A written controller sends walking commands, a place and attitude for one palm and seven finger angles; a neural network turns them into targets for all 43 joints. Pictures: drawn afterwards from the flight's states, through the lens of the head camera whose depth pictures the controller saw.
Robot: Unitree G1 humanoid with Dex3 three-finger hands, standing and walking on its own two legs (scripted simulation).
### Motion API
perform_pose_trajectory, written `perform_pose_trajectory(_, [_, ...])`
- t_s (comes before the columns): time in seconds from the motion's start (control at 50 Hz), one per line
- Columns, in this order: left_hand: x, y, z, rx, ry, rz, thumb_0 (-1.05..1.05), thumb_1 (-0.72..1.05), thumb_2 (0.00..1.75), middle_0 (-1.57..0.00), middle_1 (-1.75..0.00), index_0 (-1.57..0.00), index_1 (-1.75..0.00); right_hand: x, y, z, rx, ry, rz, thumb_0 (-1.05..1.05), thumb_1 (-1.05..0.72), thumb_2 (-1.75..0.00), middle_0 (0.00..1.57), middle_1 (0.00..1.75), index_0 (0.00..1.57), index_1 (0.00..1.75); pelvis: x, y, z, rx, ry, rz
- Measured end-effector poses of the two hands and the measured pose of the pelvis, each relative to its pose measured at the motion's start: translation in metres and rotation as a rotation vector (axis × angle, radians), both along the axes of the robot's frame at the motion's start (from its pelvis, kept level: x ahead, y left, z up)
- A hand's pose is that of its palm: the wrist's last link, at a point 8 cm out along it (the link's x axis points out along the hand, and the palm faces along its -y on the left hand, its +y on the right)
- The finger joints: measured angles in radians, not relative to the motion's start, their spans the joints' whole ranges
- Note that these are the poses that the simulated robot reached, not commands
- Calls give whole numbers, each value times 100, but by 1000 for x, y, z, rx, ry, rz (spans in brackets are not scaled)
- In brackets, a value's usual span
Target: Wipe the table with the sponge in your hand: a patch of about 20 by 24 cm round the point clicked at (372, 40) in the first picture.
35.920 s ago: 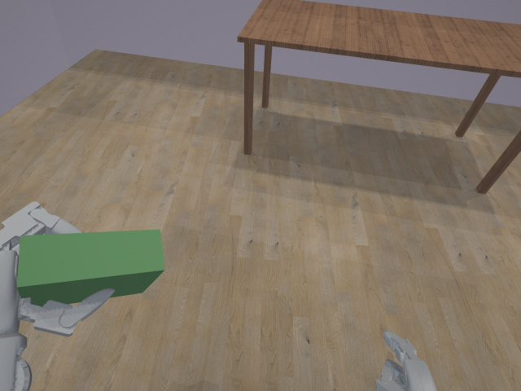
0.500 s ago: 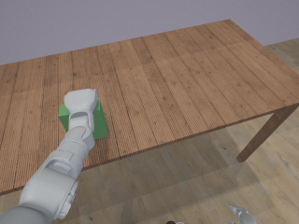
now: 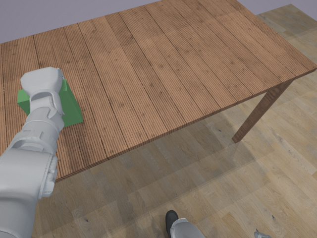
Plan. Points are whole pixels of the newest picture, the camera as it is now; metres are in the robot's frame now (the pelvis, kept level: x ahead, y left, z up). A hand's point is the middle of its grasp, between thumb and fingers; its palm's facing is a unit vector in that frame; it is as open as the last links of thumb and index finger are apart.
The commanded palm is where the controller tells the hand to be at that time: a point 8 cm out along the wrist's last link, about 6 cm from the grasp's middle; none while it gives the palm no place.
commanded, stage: wipe forward along the middle lane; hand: left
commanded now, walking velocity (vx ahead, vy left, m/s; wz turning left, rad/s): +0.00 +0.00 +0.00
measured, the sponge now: (57, 112) +0.47 +0.27 -0.01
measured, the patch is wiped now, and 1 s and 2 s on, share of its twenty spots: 0.95 1.00 1.00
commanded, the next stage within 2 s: slide back across to the first lane in 0.26 s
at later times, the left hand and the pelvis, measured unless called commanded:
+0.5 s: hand (46, 82) +0.54 +0.29 +0.04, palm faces -0.09 +0.01 -1.00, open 9.5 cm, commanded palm +0.51 +0.29 +0.09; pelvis +0.03 +0.04 -0.01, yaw +0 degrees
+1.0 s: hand (28, 87) +0.52 +0.33 +0.04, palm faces -0.09 -0.01 -1.00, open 9.5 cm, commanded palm +0.49 +0.33 +0.09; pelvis +0.07 +0.05 +0.01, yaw +1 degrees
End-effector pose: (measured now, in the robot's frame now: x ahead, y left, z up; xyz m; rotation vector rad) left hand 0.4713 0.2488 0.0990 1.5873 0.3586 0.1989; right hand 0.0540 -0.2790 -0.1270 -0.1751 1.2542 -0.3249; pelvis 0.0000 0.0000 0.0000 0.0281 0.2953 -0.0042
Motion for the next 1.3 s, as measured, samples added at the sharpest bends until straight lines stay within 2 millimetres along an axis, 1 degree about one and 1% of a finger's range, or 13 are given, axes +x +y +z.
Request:
perform_pose_trajectory(0.12, [13, 11, 1, 13, -14, -9, 1, -53, 114, -80, -138, -83, -141, -7, 10, 0, -4, 25, -1, 0, -91, -90, 20, 30, 20, 30, 2, 10, -3, -6, 28, 5])
perform_pose_trajectory(0.26, [25, 18, -2, 3, -2, -10, 0, -53, 114, -81, -138, -84, -140, -9, 30, -1, 13, 58, 8, 0, -91, -90, 20, 30, 20, 30, 11, 23, -6, -19, 52, 18])
perform_pose_trajectory(0.46, [48, 28, 0, -1, -18, -9, 0, -54, 114, -81, -137, -84, -140, -5, 52, -2, 29, 93, 7, 0, -91, -90, 20, 30, 20, 30, 24, 37, -9, -36, 77, 24])
perform_pose_trajectory(0.56, [54, 33, -1, -13, -10, -8, 0, -54, 114, -81, -138, -84, -140, -1, 59, 0, 41, 123, 0, 0, -91, -90, 20, 30, 20, 30, 35, 42, -6, -44, 72, 18])
perform_pose_trajectory(0.64, [56, 40, 0, -28, -17, -10, 0, -53, 114, -80, -138, -83, -141, 8, 62, 3, 45, 128, -5, 0, -91, -90, 20, 30, 20, 30, 44, 45, -3, -49, 59, 14])
perform_pose_trajectory(0.74, [53, 51, 2, -30, -23, -7, -1, -52, 113, -79, -140, -82, -142, 26, 64, 8, 47, 121, 5, 0, -91, -90, 20, 30, 20, 30, 55, 46, 2, -55, 38, 17])
perform_pose_trajectory(0.88, [46, 65, 2, -31, -16, 0, -1, -51, 113, -77, -141, -80, -144, 60, 63, 14, 38, 92, 40, 0, -91, -90, 20, 30, 20, 30, 66, 47, 6, -61, 14, 29])
perform_pose_trajectory(0.98, [37, 74, 1, -32, -19, -8, -1, -50, 113, -77, -142, -79, -145, 83, 62, 17, 38, 62, 66, 0, -91, -90, 20, 30, 20, 30, 71, 47, 9, -61, 1, 31])
perform_pose_trajectory(1.06, [28, 81, 1, -33, -23, -7, -1, -49, 112, -76, -142, -79, -146, 98, 63, 17, 41, 39, 89, 0, -91, -90, 20, 30, 20, 30, 73, 47, 10, -61, -12, 33])
perform_pose_trajectory(1.18, [14, 91, 1, -21, -25, 4, -2, -49, 112, -76, -143, -78, -146, 108, 65, 17, 46, 18, 116, 0, -91, -90, 20, 30, 20, 30, 69, 46, 10, -59, -23, 41])
perform_pose_trajectory(1.3, [-1, 90, -1, -14, -28, -5, -2, -48, 112, -75, -143, -77, -147, 106, 67, 16, 55, 18, 127, 0, -91, -90, 20, 30, 20, 30, 64, 45, 10, -59, -32, 46])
